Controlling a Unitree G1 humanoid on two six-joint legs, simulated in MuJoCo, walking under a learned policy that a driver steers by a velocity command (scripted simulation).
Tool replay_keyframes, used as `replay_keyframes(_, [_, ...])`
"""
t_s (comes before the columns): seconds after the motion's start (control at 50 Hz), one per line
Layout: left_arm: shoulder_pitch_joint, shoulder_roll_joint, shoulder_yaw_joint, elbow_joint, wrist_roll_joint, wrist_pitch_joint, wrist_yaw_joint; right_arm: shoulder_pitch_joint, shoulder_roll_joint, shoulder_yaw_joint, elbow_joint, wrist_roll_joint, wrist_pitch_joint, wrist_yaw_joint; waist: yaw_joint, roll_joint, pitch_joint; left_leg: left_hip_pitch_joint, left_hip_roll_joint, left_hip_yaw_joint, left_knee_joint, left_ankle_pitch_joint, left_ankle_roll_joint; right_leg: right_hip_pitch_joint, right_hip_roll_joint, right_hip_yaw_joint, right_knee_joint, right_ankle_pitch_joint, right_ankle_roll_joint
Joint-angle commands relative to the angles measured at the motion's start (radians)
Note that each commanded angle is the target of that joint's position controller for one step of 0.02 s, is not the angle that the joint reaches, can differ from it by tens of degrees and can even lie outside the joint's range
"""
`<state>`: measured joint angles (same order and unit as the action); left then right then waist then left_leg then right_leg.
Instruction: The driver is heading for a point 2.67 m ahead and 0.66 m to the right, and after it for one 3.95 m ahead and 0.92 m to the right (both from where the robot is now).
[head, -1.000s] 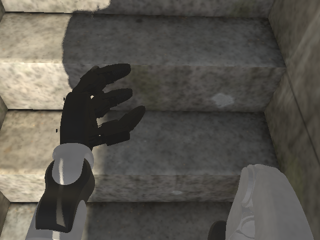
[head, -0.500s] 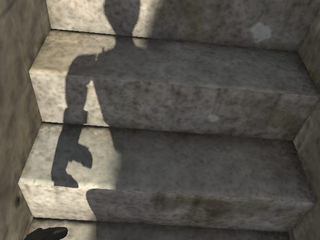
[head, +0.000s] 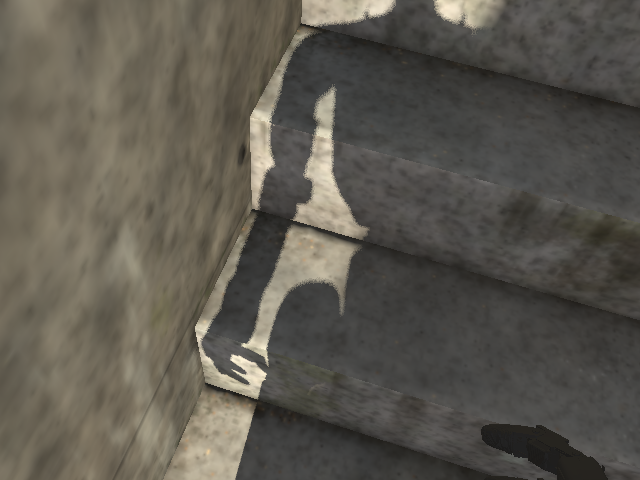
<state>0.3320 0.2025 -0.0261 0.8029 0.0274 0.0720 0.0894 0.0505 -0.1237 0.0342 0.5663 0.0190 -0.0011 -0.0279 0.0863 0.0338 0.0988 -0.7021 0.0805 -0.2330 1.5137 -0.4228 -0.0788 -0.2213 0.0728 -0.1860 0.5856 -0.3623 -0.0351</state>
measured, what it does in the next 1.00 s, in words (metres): goes down, backwards, turning right: left foot, then right foot 0.21 m lower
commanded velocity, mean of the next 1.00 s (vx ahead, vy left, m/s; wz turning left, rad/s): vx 0.31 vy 0.00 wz -0.40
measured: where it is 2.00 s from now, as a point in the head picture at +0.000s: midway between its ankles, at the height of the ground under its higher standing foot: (568, 466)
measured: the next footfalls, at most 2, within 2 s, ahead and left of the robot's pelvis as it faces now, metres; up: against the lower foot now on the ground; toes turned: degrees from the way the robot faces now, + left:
left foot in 0.06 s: +0.02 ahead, +0.20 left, +0.01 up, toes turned +4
right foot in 0.48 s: -0.21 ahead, -0.08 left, -0.20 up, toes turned -19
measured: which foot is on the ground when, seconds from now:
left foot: up 0.00-0.04, down 0.06-0.46, up 0.48-0.98, down 1.00-1.00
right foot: down 0.00-0.04, up 0.06-0.46, down 0.48-0.98, up 1.00-1.00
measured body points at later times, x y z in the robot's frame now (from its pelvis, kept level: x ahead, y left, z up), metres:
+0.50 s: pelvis -0.15 -0.01 -0.15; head -0.14 -0.01 +0.30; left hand -0.17 +0.28 -0.28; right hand +0.16 -0.21 -0.11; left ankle -0.06 +0.18 -0.69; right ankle -0.23 -0.07 -0.90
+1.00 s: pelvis -0.05 -0.03 -0.11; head -0.03 -0.06 +0.34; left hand -0.04 +0.21 -0.25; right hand +0.13 -0.28 -0.18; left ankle +0.04 +0.06 -0.72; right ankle -0.21 -0.07 -0.87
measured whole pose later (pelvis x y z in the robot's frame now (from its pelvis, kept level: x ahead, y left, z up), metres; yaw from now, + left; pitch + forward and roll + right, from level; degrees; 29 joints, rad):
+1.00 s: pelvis -0.05 -0.03 -0.11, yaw -21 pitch +5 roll +8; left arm 0.48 0.17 0.04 1.07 -0.01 -0.03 0.01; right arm -0.04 -0.06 0.04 0.63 0.00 -0.05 -0.02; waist 0.00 -0.09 -0.05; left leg -0.81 -0.04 0.16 1.33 -0.58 0.06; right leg 0.00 -0.13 -0.01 0.24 0.11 -0.14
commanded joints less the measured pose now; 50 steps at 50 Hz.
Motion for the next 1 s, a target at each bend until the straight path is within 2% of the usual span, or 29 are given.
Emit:
replay_keyframes(0.02, [-0.056,0.212,0.086,-0.230,-0.056,-0.024,0.036,-0.121,-0.068,-0.015,-0.066,-0.009,0.064,0.010,0.014,-0.034,-0.042,0.283,0.052,0.269,-0.929,-0.090,0.011,-0.119,-0.297,0.521,-0.115,-0.009,-0.167])
replay_keyframes(0.04, [-0.028,0.182,0.090,-0.227,-0.073,-0.015,0.038,0.019,-0.083,-0.038,0.013,-0.034,0.066,0.025,-0.030,-0.002,-0.046,0.415,0.019,0.298,-1.167,0.116,0.066,-0.182,-0.188,0.413,0.115,-0.255,-0.108])
replay_keyframes(0.06, [0.042,0.076,0.063,-0.197,-0.043,-0.019,0.011,0.110,-0.117,-0.049,0.114,-0.060,0.061,0.018,-0.017,0.164,-0.121,0.550,-0.004,0.310,-1.202,0.347,0.072,-0.245,-0.081,0.239,0.499,-0.282,-0.039])
replay_keyframes(0.08, [0.127,-0.028,0.068,-0.201,-0.033,-0.023,-0.007,0.253,-0.280,-0.100,0.162,-0.105,0.039,0.054,0.003,0.372,-0.324,0.773,0.250,0.036,-0.791,1.211,0.207,-0.531,0.050,0.234,0.930,-0.395,0.061])
replay_keyframes(0.1, [0.193,0.026,0.087,-0.195,-0.038,-0.015,-0.005,0.134,-0.319,-0.106,0.064,-0.132,0.005,0.036,0.040,0.354,-0.481,0.689,0.381,-0.185,-0.784,1.181,0.322,-0.549,0.012,0.435,1.350,-0.362,0.159])
replay_keyframes(0.14, [0.117,0.134,0.114,-0.213,-0.020,0.044,0.032,-0.048,-0.227,-0.076,-0.022,-0.092,0.009,-0.039,0.082,0.114,-0.384,0.520,0.380,-0.134,-0.865,0.643,0.271,-0.584,-0.065,0.435,1.426,-0.199,0.231])
replay_keyframes(0.16, [0.051,0.152,0.109,-0.224,-0.001,0.077,0.043,-0.040,-0.185,-0.063,-0.040,-0.063,0.027,-0.063,0.057,0.113,-0.260,0.462,0.379,-0.134,-0.928,0.427,0.277,-0.639,-0.118,0.426,1.316,-0.125,0.253])
replay_keyframes(0.18, [-0.110,0.159,0.117,-0.252,-0.012,0.103,0.027,-0.007,-0.205,-0.085,-0.020,-0.100,0.035,-0.100,-0.019,0.085,-0.159,0.319,0.439,-0.234,-0.987,0.060,0.295,-0.652,-0.114,0.526,1.373,-0.047,0.263])
replay_keyframes(0.2, [-0.100,0.179,0.120,-0.235,-0.016,0.103,-0.002,-0.012,-0.185,-0.085,-0.018,-0.092,0.043,-0.114,0.011,-0.005,-0.115,0.245,0.351,-0.132,-0.948,-0.103,0.240,-0.586,-0.076,0.451,1.348,0.064,0.252])
replay_keyframes(0.24, [-0.012,0.163,0.106,-0.220,-0.044,0.086,-0.031,0.014,-0.190,-0.079,-0.053,-0.087,0.032,-0.107,0.054,0.049,-0.129,0.192,0.298,0.052,-0.909,-0.108,0.171,-0.482,-0.059,0.375,1.264,0.183,0.220])
replay_keyframes(0.26, [0.076,0.165,0.105,-0.214,-0.041,0.078,-0.013,-0.021,-0.168,-0.059,-0.075,-0.067,0.026,-0.094,0.105,0.090,-0.166,0.164,0.251,0.163,-0.882,-0.127,0.133,-0.396,-0.070,0.293,1.197,0.263,0.205])
replay_keyframes(0.34, [0.216,0.151,0.109,-0.159,-0.059,0.052,-0.002,-0.165,-0.189,-0.053,-0.111,-0.080,0.003,-0.029,0.187,0.126,-0.159,0.068,0.227,0.382,-0.792,-0.142,0.099,-0.107,-0.106,0.091,0.777,0.398,0.099])
replay_keyframes(0.4, [0.263,0.096,0.105,-0.084,-0.018,0.019,-0.017,-0.163,-0.082,-0.033,-0.174,-0.027,-0.002,-0.026,0.102,0.140,-0.057,0.087,0.267,0.430,-0.502,-0.208,0.092,-0.113,-0.201,0.000,0.149,0.332,-0.064])
replay_keyframes(0.44, [0.301,0.033,0.098,0.011,-0.004,-0.008,-0.053,-0.151,-0.044,-0.026,-0.212,0.029,0.012,-0.040,0.057,0.022,-0.019,0.008,0.276,0.463,-0.335,-0.207,0.100,0.029,-0.190,-0.145,-0.241,0.489,-0.115])
replay_keyframes(0.48, [0.302,0.046,0.107,0.057,0.025,-0.028,-0.094,-0.257,0.069,0.006,-0.235,0.073,0.006,-0.043,0.084,-0.232,0.033,-0.251,0.199,0.491,0.347,-0.441,0.105,0.027,-0.207,0.019,-0.364,0.445,-0.180])
replay_keyframes(0.5, [0.270,0.110,0.101,0.021,0.086,-0.057,-0.113,-0.277,0.159,0.012,-0.221,0.033,-0.001,-0.028,0.015,-0.275,0.002,-0.516,0.136,0.444,0.970,-0.384,0.074,0.068,-0.182,0.144,-0.022,0.569,-0.096])
replay_keyframes(0.52, [0.082,0.224,0.115,-0.056,0.075,-0.101,-0.138,-0.105,0.168,0.028,-0.208,0.040,-0.041,0.002,-0.175,-0.249,-0.101,-0.649,0.163,0.325,0.984,-0.041,0.018,0.043,-0.262,0.331,0.165,0.947,-0.077])
replay_keyframes(0.54, [0.141,0.348,0.161,-0.079,0.047,-0.112,-0.140,-0.126,0.133,0.025,-0.205,0.015,-0.073,0.016,-0.114,-0.180,-0.209,-0.718,0.200,0.263,0.930,0.107,-0.022,0.081,-0.433,0.717,-0.100,0.436,-0.155])
replay_keyframes(0.56, [0.178,0.385,0.181,-0.098,0.035,-0.133,-0.115,-0.320,0.043,0.018,-0.231,0.005,-0.077,0.009,0.030,-0.140,-0.131,-0.811,0.218,0.161,0.680,0.225,-0.026,0.037,-0.568,1.110,-0.458,-0.436,-0.275])
replay_keyframes(0.58, [0.164,0.181,0.126,-0.060,0.042,-0.133,-0.083,-0.462,-0.014,-0.009,-0.216,0.017,-0.074,-0.015,0.071,-0.031,0.006,-0.827,0.195,0.124,0.661,0.356,-0.022,-0.005,-0.533,1.150,-0.521,-0.541,-0.293])
replay_keyframes(0.64, [0.255,0.126,0.125,-0.029,0.030,-0.164,-0.036,-0.327,-0.097,-0.072,-0.084,0.020,-0.077,-0.037,0.056,-0.073,-0.060,-0.740,0.124,0.106,0.424,0.430,-0.022,0.281,-0.515,1.036,-0.479,-0.423,-0.343])
replay_keyframes(0.72, [0.398,0.083,0.122,0.066,-0.010,-0.123,-0.042,-0.332,0.008,-0.056,0.035,0.001,-0.085,-0.029,0.104,-0.135,-0.028,-0.859,0.053,0.227,0.583,0.274,-0.013,0.484,-0.446,0.709,-0.406,-0.107,-0.308])
replay_keyframes(0.78, [0.495,-0.025,0.092,0.149,-0.008,-0.095,-0.054,-0.391,0.168,0.007,0.002,-0.002,-0.091,0.022,0.121,-0.163,0.003,-1.077,0.047,0.265,0.898,0.116,0.032,0.501,-0.399,0.556,-0.328,0.085,-0.264])
replay_keyframes(0.84, [0.384,-0.041,0.072,0.160,-0.009,-0.101,-0.047,-0.408,0.158,0.023,-0.066,0.001,-0.106,0.033,0.056,-0.204,0.078,-0.997,0.072,0.309,0.674,0.119,0.058,0.211,-0.358,0.460,-0.463,0.061,-0.238])
replay_keyframes(0.88, [0.281,0.005,0.079,0.177,-0.032,-0.067,-0.018,-0.430,0.157,0.048,-0.103,-0.011,-0.094,0.023,-0.004,-0.242,0.037,-0.380,0.030,0.467,0.245,0.103,0.111,-0.170,-0.314,0.290,-0.723,0.406,-0.244])
replay_keyframes(0.92, [0.171,0.198,0.103,0.154,-0.019,-0.107,-0.042,-0.111,0.034,-0.014,-0.029,-0.019,-0.074,0.010,-0.176,-0.314,-0.230,0.186,-0.132,0.567,0.211,-0.048,0.145,-0.126,-0.317,0.154,-0.545,1.766,-0.249])
replay_keyframes(0.94, [0.089,0.327,0.129,0.149,-0.013,-0.127,-0.060,0.092,-0.089,-0.060,-0.008,-0.019,-0.059,-0.006,-0.307,-0.337,-0.359,0.328,-0.176,0.516,0.108,-0.191,0.124,0.037,-0.332,0.131,-0.375,2.278,-0.236])
replay_keyframes(0.96, [0.044,0.329,0.134,0.168,-0.036,-0.135,-0.078,0.164,-0.186,-0.091,0.003,-0.015,-0.050,-0.012,-0.355,-0.319,-0.405,0.377,-0.186,0.439,-0.166,-0.215,0.140,0.157,-0.327,0.129,-0.158,2.425,-0.213])
replay_keyframes(1.0, [-0.145,0.184,0.093,0.117,-0.058,-0.166,-0.099,0.429,-0.228,-0.117,0.166,-0.038,-0.031,-0.020,-0.439,-0.280,-0.405,0.583,-0.114,0.087,-0.716,-0.114,0.220,0.112,-0.342,0.225,0.229,1.937,-0.233])
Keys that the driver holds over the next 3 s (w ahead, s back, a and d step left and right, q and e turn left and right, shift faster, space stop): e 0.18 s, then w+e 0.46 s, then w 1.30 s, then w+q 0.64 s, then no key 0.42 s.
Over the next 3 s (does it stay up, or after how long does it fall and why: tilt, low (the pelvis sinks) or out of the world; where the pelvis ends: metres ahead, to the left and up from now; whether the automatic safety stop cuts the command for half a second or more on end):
stays up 0.73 -0.25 0.63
